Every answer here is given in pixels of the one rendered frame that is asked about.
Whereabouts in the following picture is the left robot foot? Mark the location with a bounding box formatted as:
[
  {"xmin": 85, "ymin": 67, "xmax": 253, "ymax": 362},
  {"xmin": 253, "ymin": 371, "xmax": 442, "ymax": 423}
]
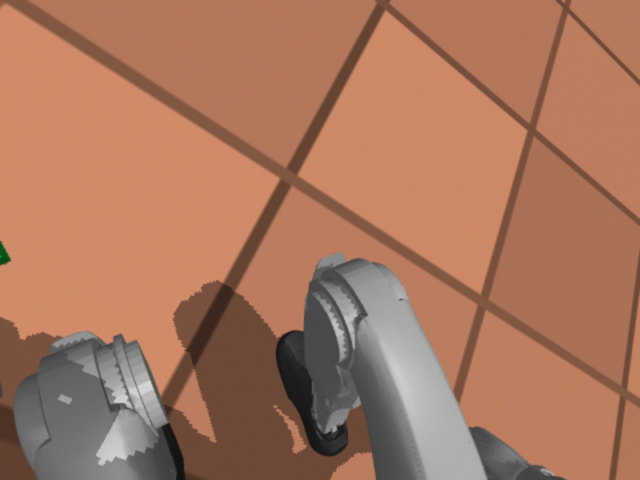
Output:
[{"xmin": 162, "ymin": 423, "xmax": 185, "ymax": 480}]

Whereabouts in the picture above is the small box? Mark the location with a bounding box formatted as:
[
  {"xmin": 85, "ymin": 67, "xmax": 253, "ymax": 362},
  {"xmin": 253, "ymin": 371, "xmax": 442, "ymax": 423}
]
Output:
[{"xmin": 0, "ymin": 241, "xmax": 11, "ymax": 265}]

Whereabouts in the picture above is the right robot hand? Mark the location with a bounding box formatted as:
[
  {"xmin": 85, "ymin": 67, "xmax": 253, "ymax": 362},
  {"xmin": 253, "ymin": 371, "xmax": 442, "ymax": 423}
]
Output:
[{"xmin": 468, "ymin": 427, "xmax": 531, "ymax": 480}]

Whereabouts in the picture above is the right robot foot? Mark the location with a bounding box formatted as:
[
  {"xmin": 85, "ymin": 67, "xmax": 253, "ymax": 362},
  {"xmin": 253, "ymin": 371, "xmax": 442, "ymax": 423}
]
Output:
[{"xmin": 276, "ymin": 330, "xmax": 348, "ymax": 457}]

